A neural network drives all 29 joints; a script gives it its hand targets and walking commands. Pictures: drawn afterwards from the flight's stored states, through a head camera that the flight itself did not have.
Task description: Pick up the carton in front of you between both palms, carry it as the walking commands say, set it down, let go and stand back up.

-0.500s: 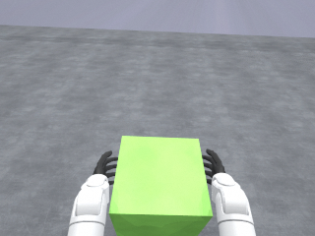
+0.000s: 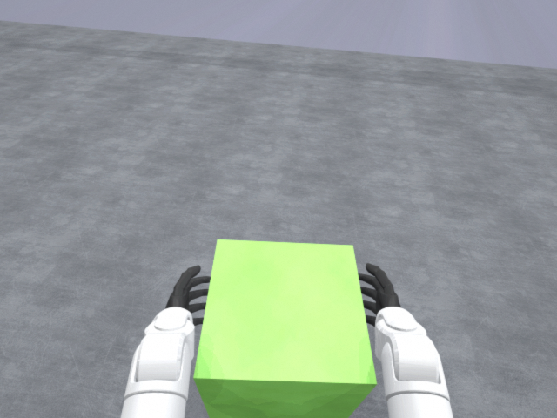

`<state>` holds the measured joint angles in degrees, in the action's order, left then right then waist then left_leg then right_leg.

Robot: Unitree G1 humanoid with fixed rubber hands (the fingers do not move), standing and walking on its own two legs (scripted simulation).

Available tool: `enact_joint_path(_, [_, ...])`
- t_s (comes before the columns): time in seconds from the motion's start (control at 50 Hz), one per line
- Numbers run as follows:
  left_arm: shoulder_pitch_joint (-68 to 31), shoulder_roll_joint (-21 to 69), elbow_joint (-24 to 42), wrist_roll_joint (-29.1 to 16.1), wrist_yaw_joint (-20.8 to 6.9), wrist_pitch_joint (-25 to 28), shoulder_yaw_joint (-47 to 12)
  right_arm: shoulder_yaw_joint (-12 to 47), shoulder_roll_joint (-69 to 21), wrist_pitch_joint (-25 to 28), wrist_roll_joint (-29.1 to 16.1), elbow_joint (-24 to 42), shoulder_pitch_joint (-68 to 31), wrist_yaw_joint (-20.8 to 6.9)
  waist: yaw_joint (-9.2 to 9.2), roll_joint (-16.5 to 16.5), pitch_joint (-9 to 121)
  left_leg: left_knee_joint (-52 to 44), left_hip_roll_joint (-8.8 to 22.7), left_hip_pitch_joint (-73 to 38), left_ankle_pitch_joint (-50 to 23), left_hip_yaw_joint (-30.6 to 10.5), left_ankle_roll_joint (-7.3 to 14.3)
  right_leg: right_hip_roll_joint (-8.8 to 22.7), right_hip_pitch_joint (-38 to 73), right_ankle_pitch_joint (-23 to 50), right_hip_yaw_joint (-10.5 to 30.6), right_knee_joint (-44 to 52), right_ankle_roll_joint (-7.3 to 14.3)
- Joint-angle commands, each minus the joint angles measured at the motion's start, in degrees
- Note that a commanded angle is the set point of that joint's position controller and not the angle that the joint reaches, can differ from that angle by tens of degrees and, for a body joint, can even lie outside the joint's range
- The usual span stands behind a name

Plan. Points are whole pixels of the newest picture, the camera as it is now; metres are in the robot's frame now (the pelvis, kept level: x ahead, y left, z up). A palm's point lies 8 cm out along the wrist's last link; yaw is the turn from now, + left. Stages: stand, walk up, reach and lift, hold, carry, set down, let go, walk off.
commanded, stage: hold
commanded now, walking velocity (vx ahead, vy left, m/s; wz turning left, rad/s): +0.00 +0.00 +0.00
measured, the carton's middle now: (280, 339) +0.29 +0.00 -0.04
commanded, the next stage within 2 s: set down in 0.60 s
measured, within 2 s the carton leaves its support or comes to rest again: neither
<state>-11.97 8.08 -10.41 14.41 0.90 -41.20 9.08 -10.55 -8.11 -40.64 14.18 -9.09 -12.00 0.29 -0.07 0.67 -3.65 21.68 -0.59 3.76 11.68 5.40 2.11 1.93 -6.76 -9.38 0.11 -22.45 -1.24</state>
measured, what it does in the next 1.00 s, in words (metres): stands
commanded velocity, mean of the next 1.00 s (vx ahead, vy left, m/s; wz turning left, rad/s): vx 0.00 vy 0.00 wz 0.00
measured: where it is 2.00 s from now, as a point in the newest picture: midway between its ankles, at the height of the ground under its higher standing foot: outside the picture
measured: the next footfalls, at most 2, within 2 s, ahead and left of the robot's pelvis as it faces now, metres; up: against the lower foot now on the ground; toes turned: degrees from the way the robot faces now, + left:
none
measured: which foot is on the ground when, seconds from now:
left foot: down 0.00-1.00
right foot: down 0.00-1.00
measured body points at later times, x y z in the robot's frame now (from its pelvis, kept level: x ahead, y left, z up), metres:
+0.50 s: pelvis -0.02 -0.04 +0.00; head -0.07 -0.05 +0.44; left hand +0.28 +0.13 +0.04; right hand +0.29 -0.18 +0.04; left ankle +0.01 +0.09 -0.74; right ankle +0.04 -0.13 -0.74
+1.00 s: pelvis -0.01 -0.03 -0.02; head +0.03 -0.04 +0.43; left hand +0.33 +0.12 -0.03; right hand +0.33 -0.18 -0.02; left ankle +0.01 +0.09 -0.74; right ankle +0.04 -0.13 -0.74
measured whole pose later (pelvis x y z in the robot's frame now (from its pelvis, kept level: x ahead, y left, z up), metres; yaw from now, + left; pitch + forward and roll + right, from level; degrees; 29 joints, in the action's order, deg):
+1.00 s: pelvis -0.01 -0.03 -0.02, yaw +2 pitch +0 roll +0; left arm -27.1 12.0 -29.6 24.7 -2.9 -25.8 27.0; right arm -27.9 -12.3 -26.8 24.9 -26.9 -27.7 -3.4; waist -2.0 -1.3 -5.4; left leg 34.6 -0.1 18.8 16.0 -0.6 0.2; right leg 0.0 -20.1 -13.6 -2.4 -33.5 1.2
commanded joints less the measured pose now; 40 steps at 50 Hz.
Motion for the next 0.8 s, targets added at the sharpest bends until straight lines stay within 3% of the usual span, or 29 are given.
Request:
enact_joint_path(0.0, [-28.2,50.6,5.8,-14.1,-11.8,2.9,-30.0,28.5,-50.2,1.8,-11.9,0.7,-22.4,-12.7,-1.63,-2.3,16.0,-2.6,-1.6,-6.6,-12.8,-11.3,-1.6,-7.6,2.5,6.8,3.9,1.5,2.7])
enact_joint_path(0.08, [-30.6,50.6,3.9,-14.3,-13.3,2.2,-29.1,25.2,-51.0,1.4,-9.7,-2.6,-22.7,-12.5,-2.71,-2.1,12.6,-3.5,-1.9,-1.9,-5.0,-11.2,-1.5,-6.9,4.1,3.0,3.8,2.1,3.3])
enact_joint_path(0.26, [-32.2,52.4,-1.5,-12.3,-14.6,2.2,-24.5,25.8,-54.0,0.7,-10.4,-5.1,-28.9,-14.7,0.00,-0.5,11.5,-4.3,-2.7,3.4,2.9,-10.6,0.0,-5.6,7.3,-2.1,3.9,2.7,2.6])
enact_joint_path(0.5, [-36.0,54.0,-4.3,-11.7,-16.6,2.8,-22.4,24.3,-55.9,0.8,-10.4,-8.9,-31.8,-16.0,-0.37,0.7,11.5,-2.7,-3.4,4.6,5.0,-10.2,0.3,-3.5,8.0,-8.0,5.9,5.0,2.4])
enact_joint_path(0.64, [-36.6,53.7,-5.6,-11.1,-16.3,2.8,-21.2,23.8,-55.9,0.7,-10.5,-9.5,-33.3,-15.9,-0.06,0.4,11.7,-2.8,-3.7,4.6,3.0,-10.3,0.4,-3.3,9.0,-4.4,6.0,4.8,1.9])
enact_joint_path(0.78, [-41.3,51.9,-14.8,-5.8,-15.9,6.1,-13.0,14.7,-53.1,3.8,-5.2,-16.8,-38.2,-15.0,-1.16,0.0,8.1,-0.6,-3.7,8.2,5.6,-10.1,0.6,-4.0,5.7,-5.9,5.1,1.9,2.2])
